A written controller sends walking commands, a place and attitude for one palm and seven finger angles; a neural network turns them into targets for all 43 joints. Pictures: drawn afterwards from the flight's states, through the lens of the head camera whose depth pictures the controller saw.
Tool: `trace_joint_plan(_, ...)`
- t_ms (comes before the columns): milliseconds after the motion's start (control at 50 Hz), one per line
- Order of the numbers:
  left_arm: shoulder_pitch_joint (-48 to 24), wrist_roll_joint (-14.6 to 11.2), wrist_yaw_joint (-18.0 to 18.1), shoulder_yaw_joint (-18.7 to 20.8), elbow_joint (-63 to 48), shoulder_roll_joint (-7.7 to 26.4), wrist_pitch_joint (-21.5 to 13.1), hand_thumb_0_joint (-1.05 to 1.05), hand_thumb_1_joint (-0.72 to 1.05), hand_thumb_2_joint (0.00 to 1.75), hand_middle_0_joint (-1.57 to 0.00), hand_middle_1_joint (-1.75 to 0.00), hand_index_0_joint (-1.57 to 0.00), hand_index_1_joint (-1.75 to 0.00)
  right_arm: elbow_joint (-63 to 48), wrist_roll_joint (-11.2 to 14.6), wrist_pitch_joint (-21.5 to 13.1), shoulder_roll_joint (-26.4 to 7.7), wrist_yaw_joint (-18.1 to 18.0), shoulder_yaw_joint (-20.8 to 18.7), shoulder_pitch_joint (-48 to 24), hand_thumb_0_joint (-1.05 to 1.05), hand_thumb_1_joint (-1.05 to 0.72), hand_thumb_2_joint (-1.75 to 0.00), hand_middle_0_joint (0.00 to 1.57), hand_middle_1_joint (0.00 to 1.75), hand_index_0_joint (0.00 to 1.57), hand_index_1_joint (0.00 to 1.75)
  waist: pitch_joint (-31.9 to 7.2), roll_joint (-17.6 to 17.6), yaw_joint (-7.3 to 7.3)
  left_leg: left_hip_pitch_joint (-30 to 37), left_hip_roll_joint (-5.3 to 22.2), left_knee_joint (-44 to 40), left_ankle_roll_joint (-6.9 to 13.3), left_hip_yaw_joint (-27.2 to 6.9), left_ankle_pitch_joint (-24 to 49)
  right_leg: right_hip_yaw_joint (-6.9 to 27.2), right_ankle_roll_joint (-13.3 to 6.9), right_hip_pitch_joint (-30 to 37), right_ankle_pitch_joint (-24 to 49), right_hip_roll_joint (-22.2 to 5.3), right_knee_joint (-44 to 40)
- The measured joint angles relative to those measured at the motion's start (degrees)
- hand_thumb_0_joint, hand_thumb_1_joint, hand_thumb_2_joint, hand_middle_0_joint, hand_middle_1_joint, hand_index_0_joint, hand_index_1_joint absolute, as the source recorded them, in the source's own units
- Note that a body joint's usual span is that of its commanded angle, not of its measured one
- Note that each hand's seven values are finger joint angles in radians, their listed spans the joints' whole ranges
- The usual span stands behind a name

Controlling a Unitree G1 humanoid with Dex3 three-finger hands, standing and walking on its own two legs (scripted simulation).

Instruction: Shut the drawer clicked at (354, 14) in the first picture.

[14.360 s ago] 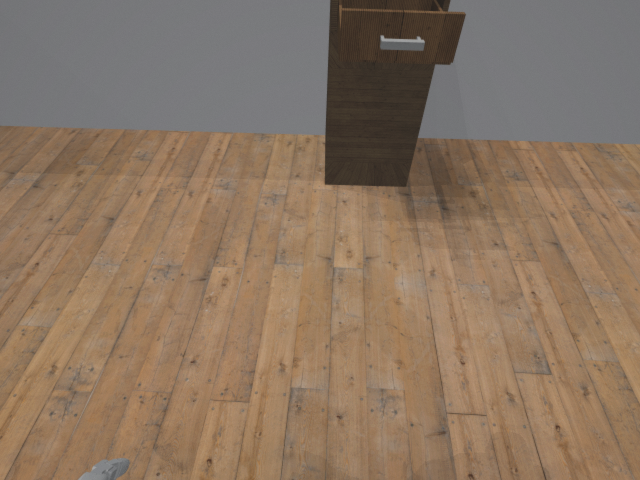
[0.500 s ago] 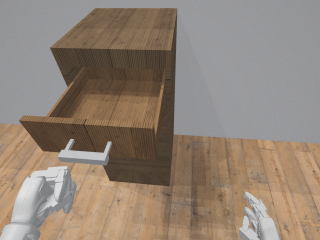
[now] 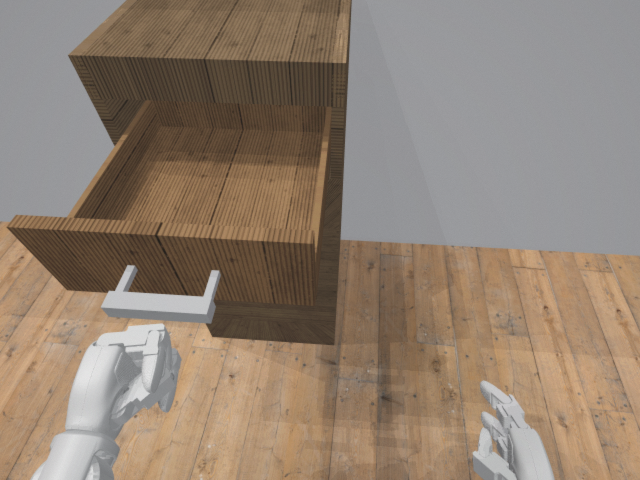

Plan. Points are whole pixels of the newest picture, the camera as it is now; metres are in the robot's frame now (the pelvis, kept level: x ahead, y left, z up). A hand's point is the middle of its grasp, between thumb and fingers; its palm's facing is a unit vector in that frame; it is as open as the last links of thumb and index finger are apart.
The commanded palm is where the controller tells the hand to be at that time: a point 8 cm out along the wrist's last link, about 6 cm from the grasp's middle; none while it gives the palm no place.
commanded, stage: bring the fist close to the handle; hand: left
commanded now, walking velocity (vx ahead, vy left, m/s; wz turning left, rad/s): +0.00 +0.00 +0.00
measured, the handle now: (165, 291) +0.32 +0.22 +0.06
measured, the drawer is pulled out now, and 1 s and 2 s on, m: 0.27 0.26 0.13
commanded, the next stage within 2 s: push the drawer shut in 0.48 s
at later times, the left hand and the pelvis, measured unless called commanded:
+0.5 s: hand (183, 369) +0.22 +0.17 +0.06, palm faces +0.00 -1.00 -0.07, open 3.3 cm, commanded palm +0.20 +0.23 +0.07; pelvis +0.00 +0.00 -0.01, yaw +0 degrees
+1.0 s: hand (187, 345) +0.25 +0.17 +0.06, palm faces +0.02 -1.00 -0.08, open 3.1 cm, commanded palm +0.24 +0.23 +0.07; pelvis -0.01 -0.01 -0.01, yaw +1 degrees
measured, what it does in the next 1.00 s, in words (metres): stands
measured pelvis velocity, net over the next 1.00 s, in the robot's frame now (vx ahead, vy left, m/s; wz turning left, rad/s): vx -0.01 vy -0.01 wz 0.01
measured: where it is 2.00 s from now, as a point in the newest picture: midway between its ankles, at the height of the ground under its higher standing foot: outside the picture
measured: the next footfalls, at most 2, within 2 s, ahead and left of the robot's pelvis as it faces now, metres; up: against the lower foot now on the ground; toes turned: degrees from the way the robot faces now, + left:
none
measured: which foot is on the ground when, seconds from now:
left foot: down 0.00-1.00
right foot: down 0.00-1.00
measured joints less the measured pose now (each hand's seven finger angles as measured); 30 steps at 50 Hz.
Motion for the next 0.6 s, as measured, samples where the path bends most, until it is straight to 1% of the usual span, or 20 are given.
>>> trace_joint_plan(100, -1.8, 0.4, 0.6, -0.8, 1.5, -0.3, -1.3, 0.01, 0.90, 0.90, -1.40, -1.60, -1.40, -1.60, -0.8, -0.2, 1.6, 0.3, 0.4, 0.3, 0.1, 0.02, -0.91, -0.90, 0.20, 0.30, 0.21, 0.30, -0.7, 0.0, -0.34, -2.5, -0.2, 2.1, 0.2, 0.1, -0.8, 0.2, 0.2, -2.5, -0.7, -0.3, 2.1)
trace_joint_plan(160, -2.7, 0.7, 0.9, -1.3, 2.4, -0.3, -1.0, 0.01, 0.90, 0.90, -1.40, -1.60, -1.40, -1.60, -1.3, -0.1, 2.6, 0.3, 0.4, 0.4, 0.2, 0.02, -0.91, -0.90, 0.20, 0.30, 0.21, 0.30, -0.8, 0.0, -0.50, -3.8, -0.2, 3.2, 0.3, 0.3, -1.2, 0.3, 0.2, -3.8, -1.1, -0.3, 3.2)
trace_joint_plan(240, -2.2, 0.8, 1.7, -1.5, 1.5, 0.0, -0.6, 0.02, 0.90, 0.90, -1.40, -1.60, -1.40, -1.60, -1.9, 0.0, 3.6, 0.4, 0.5, 0.3, 0.9, 0.02, -0.91, -0.90, 0.20, 0.30, 0.21, 0.30, -1.1, 0.2, -0.66, -4.2, 0.0, 3.7, 0.3, 0.5, -1.5, 0.5, 0.3, -4.4, -1.2, -0.2, 3.6)
trace_joint_plan(360, -1.7, 0.4, 2.7, -1.3, 0.4, 0.2, -1.2, 0.02, 0.90, 0.90, -1.40, -1.60, -1.40, -1.60, -2.3, 0.2, 4.6, 0.1, 0.4, 0.4, 1.6, 0.02, -0.91, -0.90, 0.20, 0.30, 0.21, 0.30, -1.6, 0.5, -0.92, -4.4, 0.1, 4.1, 0.3, 0.3, -1.8, 0.4, 0.2, -4.5, -1.4, -0.2, 3.9)
trace_joint_plan(500, -2.2, 0.4, 2.4, -1.3, 1.6, 0.7, 0.1, 0.01, 0.90, 0.90, -1.40, -1.60, -1.40, -1.60, -3.0, 0.4, 5.3, -0.3, 0.2, 0.3, 1.5, 0.02, -0.91, -0.90, 0.20, 0.30, 0.21, 0.30, -1.6, 0.3, -1.09, -4.9, 0.3, 4.3, 0.0, 0.2, -1.7, 0.3, -0.1, -5.0, -1.5, 0.0, 4.1)
trace_joint_plan(600, -1.6, -0.2, 2.4, -0.2, 1.1, 1.1, -0.9, 0.02, 0.90, 0.90, -1.40, -1.60, -1.40, -1.60, -3.0, 0.4, 5.3, -0.3, 0.1, 0.2, 1.6, 0.02, -0.91, -0.90, 0.20, 0.30, 0.21, 0.30, -2.0, 0.3, -1.10, -4.6, 0.5, 4.1, -0.3, 0.0, -1.8, 0.0, -0.4, -4.7, -1.6, 0.3, 4.0)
